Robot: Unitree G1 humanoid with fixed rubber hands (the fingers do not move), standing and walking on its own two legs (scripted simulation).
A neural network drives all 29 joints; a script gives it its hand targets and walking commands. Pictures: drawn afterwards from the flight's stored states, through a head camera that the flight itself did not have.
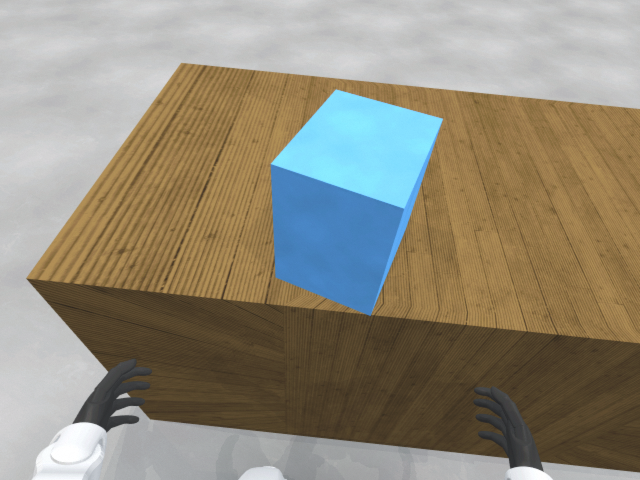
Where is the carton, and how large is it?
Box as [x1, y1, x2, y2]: [271, 90, 442, 315]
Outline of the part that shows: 335,90 271,163 275,276 370,315 405,229 442,119 343,91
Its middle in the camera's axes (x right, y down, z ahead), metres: +0.05 -0.06 +0.59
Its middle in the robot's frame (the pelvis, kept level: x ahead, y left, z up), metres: +0.49 +0.00 +0.07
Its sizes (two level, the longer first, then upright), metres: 0.205 0.164 0.228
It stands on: a pedestal, 0.71 m high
